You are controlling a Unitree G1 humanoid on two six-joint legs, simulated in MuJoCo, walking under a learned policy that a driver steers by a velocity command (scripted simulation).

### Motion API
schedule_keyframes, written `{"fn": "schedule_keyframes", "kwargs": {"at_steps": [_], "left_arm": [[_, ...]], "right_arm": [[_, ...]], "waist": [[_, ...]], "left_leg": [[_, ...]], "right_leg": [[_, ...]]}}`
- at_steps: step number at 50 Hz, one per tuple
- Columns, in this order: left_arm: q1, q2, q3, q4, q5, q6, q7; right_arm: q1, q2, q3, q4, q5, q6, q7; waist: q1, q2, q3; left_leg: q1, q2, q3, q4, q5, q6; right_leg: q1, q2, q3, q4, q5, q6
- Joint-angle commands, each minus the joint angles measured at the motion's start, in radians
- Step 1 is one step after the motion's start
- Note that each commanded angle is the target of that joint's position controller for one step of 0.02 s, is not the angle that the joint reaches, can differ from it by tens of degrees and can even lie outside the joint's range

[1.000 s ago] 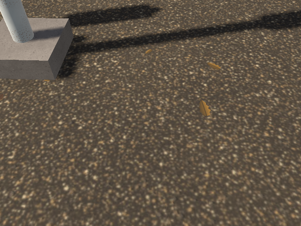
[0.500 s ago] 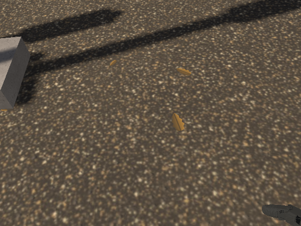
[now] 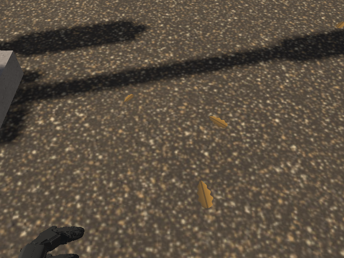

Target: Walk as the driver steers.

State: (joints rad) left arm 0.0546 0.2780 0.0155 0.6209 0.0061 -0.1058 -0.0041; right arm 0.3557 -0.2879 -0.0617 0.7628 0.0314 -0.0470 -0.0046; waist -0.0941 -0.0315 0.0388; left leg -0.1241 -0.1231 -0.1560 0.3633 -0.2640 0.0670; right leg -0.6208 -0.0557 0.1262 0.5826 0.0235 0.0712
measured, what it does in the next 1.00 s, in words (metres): walks ahead: right foot, then left foot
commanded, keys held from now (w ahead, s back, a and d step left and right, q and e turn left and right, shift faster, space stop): w+q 0.14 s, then w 0.38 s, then w+e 0.48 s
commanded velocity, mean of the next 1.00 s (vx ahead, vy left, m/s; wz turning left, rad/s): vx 0.50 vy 0.00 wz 0.04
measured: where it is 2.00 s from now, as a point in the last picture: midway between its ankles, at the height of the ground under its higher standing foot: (163, 112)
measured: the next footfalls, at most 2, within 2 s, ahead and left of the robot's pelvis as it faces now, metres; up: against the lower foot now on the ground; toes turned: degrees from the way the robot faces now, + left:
right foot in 0.08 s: +0.23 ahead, -0.14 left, +0.00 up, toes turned +8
left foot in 0.58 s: +0.46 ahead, +0.15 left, +0.00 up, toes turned +12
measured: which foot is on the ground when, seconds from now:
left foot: down 0.00-0.08, up 0.10-0.56, down 0.58-1.00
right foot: up 0.00-0.06, down 0.08-0.60, up 0.62-1.00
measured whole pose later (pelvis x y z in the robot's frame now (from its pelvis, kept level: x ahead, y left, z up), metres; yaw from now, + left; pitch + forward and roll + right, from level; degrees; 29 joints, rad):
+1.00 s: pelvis +0.52 +0.06 +0.00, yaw -1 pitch +1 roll +2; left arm 0.15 0.28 0.05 0.73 -0.02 -0.03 -0.03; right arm 0.33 -0.27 -0.07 0.85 -0.01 -0.08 0.00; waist -0.07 -0.04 0.02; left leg 0.06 -0.04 0.22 0.21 -0.29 0.03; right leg -0.67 -0.10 0.03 0.72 0.04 -0.01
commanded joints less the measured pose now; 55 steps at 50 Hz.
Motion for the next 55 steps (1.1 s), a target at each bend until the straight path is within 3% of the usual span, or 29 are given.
{"fn": "schedule_keyframes", "kwargs": {"at_steps": [1,3,4,5,6,7,8,9,10,11,13,18,21,25,27,28,29,30,31,32,33,34,35,37,42,46,51,53,55], "left_arm": [[-0.039,0.114,0.042,-0.076,-0.015,-0.02,-0.004],[0.045,0.138,0.061,-0.057,-0.017,-0.026,-0.003],[0.142,0.168,0.077,-0.044,-0.007,-0.03,0.003],[0.296,0.227,0.092,-0.033,0.005,-0.028,0.013],[0.346,0.286,0.108,0.006,0.012,-0.01,0.001],[0.311,0.184,0.088,-0.017,0.002,-0.007,-0.004],[0.281,0.138,0.075,-0.015,-0.003,-0.004,-0.002],[0.243,0.122,0.066,-0.01,0.005,-0.002,-0.005],[0.221,0.105,0.061,0.003,0.009,-0.001,-0.008],[0.211,0.096,0.058,0.013,0.014,-0.004,-0.008],[0.213,0.087,0.058,0.037,0.003,-0.013,-0.012],[0.24,0.146,0.075,0.089,-0.014,-0.009,-0.009],[0.28,0.172,0.078,0.121,-0.024,0.003,-0.006],[0.34,0.193,0.082,0.169,-0.036,0.021,-0.004],[0.34,0.205,0.085,0.183,-0.039,0.033,0.0],[0.326,0.209,0.083,0.185,-0.043,0.039,0.003],[0.327,0.19,0.074,0.184,-0.038,0.04,0.006],[0.32,0.128,0.047,0.15,-0.008,0.035,0.007],[0.441,0.026,0.018,0.137,-0.018,0.02,0.005],[0.381,0.14,0.046,0.153,-0.041,0.011,0.003],[0.307,0.171,0.06,0.128,-0.057,0.009,0.001],[0.269,0.158,0.06,0.124,-0.048,0.012,0.005],[0.258,0.146,0.064,0.124,-0.035,0.019,0.008],[0.299,0.106,0.062,0.141,-0.038,0.046,0.007],[0.223,0.069,0.06,0.108,-0.031,0.069,0.006],[0.098,0.045,0.046,0.067,-0.027,0.06,-0.02],[-0.045,0.038,0.038,-0.019,-0.029,0.06,-0.053],[-0.039,0.057,0.047,-0.041,-0.029,0.062,-0.064],[0.069,0.104,0.073,-0.031,-0.029,0.07,-0.064]], "right_arm": [[0.008,-0.163,-0.043,-0.055,0.005,-0.001,-0.01],[-0.012,-0.148,-0.041,-0.064,-0.002,0.005,-0.009],[-0.011,-0.109,-0.027,-0.072,-0.009,0.003,-0.005],[0.009,-0.035,-0.002,-0.094,-0.032,-0.001,-0.001],[0.135,-0.014,0.01,-0.127,0.006,-0.011,0.001],[0.111,-0.118,-0.011,-0.096,0.018,-0.006,-0.005],[0.01,-0.153,-0.022,-0.106,0.008,-0.001,-0.004],[-0.037,-0.137,-0.02,-0.112,-0.005,0.002,-0.006],[-0.067,-0.12,-0.021,-0.123,-0.013,0.0,-0.003],[-0.066,-0.102,-0.019,-0.126,-0.009,0.001,0.003],[-0.064,-0.069,-0.012,-0.119,-0.007,0.006,0.009],[-0.203,-0.03,0.013,-0.15,-0.026,-0.008,0.024],[-0.305,-0.025,0.021,-0.168,-0.019,-0.021,0.037],[-0.39,-0.05,0.016,-0.203,-0.01,-0.029,0.049],[-0.364,-0.074,0.005,-0.203,-0.014,-0.034,0.051],[-0.28,-0.098,-0.01,-0.181,-0.019,-0.036,0.047],[-0.132,-0.145,-0.036,-0.137,-0.024,-0.035,0.036],[0.058,-0.229,-0.06,-0.108,-0.039,-0.03,0.02],[0.071,-0.275,-0.062,-0.103,-0.047,-0.022,0.019],[0.063,-0.182,-0.041,-0.103,-0.035,-0.023,0.02],[0.007,-0.145,-0.027,-0.097,-0.027,-0.027,0.02],[-0.056,-0.116,-0.018,-0.096,-0.029,-0.032,0.023],[-0.104,-0.087,-0.012,-0.094,-0.035,-0.038,0.028],[-0.146,-0.061,-0.011,-0.081,-0.045,-0.057,0.031],[-0.132,-0.092,-0.027,-0.023,-0.051,-0.075,0.015],[-0.107,-0.126,-0.034,0.004,-0.043,-0.063,0.002],[-0.022,-0.162,-0.046,0.051,-0.023,-0.027,-0.005],[-0.032,-0.184,-0.051,0.052,-0.017,-0.011,-0.01],[-0.049,-0.213,-0.059,0.044,-0.012,0.005,-0.02]], "waist": [[0.039,0.123,-0.053],[0.095,0.142,-0.073],[0.146,0.125,-0.14],[0.195,-0.016,-0.289],[0.128,-0.365,-0.375],[0.153,-0.207,-0.28],[0.174,-0.109,-0.164],[0.157,-0.032,-0.105],[0.141,-0.032,-0.057],[0.12,-0.063,-0.04],[0.105,-0.079,-0.037],[0.126,-0.037,-0.015],[0.162,-0.039,0.002],[0.171,-0.054,0.024],[0.135,-0.061,0.005],[0.077,-0.056,-0.043],[0.008,-0.039,-0.138],[-0.062,0.085,-0.297],[0.008,0.321,-0.409],[-0.033,0.207,-0.338],[-0.015,0.178,-0.2],[0.019,0.13,-0.135],[0.049,0.132,-0.088],[0.095,0.147,-0.066],[0.1,0.089,-0.004],[0.056,0.069,0.033],[0.01,0.057,0.074],[0.037,0.083,0.044],[0.112,0.124,-0.045]], "left_leg": [[-0.085,0.232,-0.227,-0.022,0.124,0.119],[-0.074,0.226,-0.253,0.071,0.138,0.087],[-0.11,0.178,-0.214,0.21,0.151,0.055],[-0.234,0.105,-0.114,0.509,-0.051,0.016],[-0.559,0.024,-0.007,0.795,-0.353,-0.027],[-0.656,0.101,-0.035,0.92,-0.285,-0.042],[-0.673,0.124,-0.012,0.941,-0.185,-0.049],[-0.633,0.152,0.008,0.917,-0.114,-0.056],[-0.618,0.171,0.008,0.869,-0.074,-0.06],[-0.574,0.191,0.014,0.835,-0.053,-0.059],[-0.544,0.193,0.041,0.771,-0.04,-0.062],[-0.557,0.219,0.09,0.474,0.134,-0.072],[-0.483,0.196,0.132,0.309,0.247,-0.07],[-0.453,0.174,0.144,0.207,0.217,-0.036],[-0.364,0.151,0.159,0.159,0.166,-0.006],[-0.224,0.124,0.181,0.115,0.179,0.015],[0.004,0.125,0.178,0.111,0.199,0.04],[0.316,0.34,-0.049,0.143,0.227,0.104],[0.533,0.546,-0.475,0.023,0.004,0.231],[0.452,0.523,-0.494,-0.038,-0.127,0.211],[0.335,0.493,-0.34,-0.061,-0.103,0.174],[0.216,0.447,-0.235,-0.092,-0.024,0.15],[0.124,0.412,-0.154,-0.126,0.048,0.139],[0.016,0.378,-0.037,-0.187,0.155,0.129],[0.0,0.369,0.148,-0.237,0.34,0.128],[0.032,0.355,0.262,-0.251,0.359,0.101],[0.209,0.408,0.317,-0.189,0.455,0.085],[0.249,0.413,0.347,-0.1,0.701,0.064],[0.258,0.405,0.371,0.099,1.015,0.042]], "right_leg": [[0.218,0.053,-0.028,-0.075,-0.005,-0.016],[0.335,0.049,-0.042,-0.121,-0.075,-0.06],[0.493,-0.001,-0.016,-0.134,-0.103,-0.102],[0.745,-0.193,0.168,-0.124,-0.166,-0.167],[0.964,-0.377,0.643,-0.241,-0.448,-0.311],[0.897,-0.359,0.659,-0.283,-0.618,-0.288],[0.787,-0.311,0.495,-0.291,-0.547,-0.254],[0.677,-0.262,0.37,-0.3,-0.387,-0.242],[0.603,-0.223,0.289,-0.32,-0.277,-0.249],[0.548,-0.194,0.223,-0.344,-0.212,-0.245],[0.514,-0.171,0.146,-0.378,-0.125,-0.263],[0.532,-0.17,0.028,-0.428,0.019,-0.287],[0.523,-0.151,-0.038,-0.429,0.022,-0.267],[0.601,-0.199,-0.033,-0.401,0.05,-0.249],[0.63,-0.207,-0.033,-0.335,0.18,-0.229],[0.612,-0.181,-0.058,-0.237,0.32,-0.209],[0.535,-0.131,-0.091,-0.065,0.36,-0.181],[0.315,-0.065,-0.13,0.259,0.047,-0.137],[-0.017,0.089,-0.096,0.563,-0.6,-0.087],[-0.11,0.047,0.013,0.675,-0.599,-0.088],[-0.158,0.006,-0.004,0.678,-0.505,-0.095],[-0.126,-0.033,-0.023,0.643,-0.421,-0.091],[-0.093,-0.057,-0.024,0.602,-0.359,-0.085],[0.0,-0.081,-0.018,0.579,-0.287,-0.074],[-0.078,-0.076,0.007,0.438,-0.106,-0.051],[-0.054,-0.061,-0.068,0.21,0.053,-0.067],[-0.112,-0.042,-0.14,0.071,-0.026,-0.113],[-0.045,0.002,-0.191,0.05,-0.117,-0.146],[0.128,0.079,-0.245,0.058,-0.218,-0.19]]}}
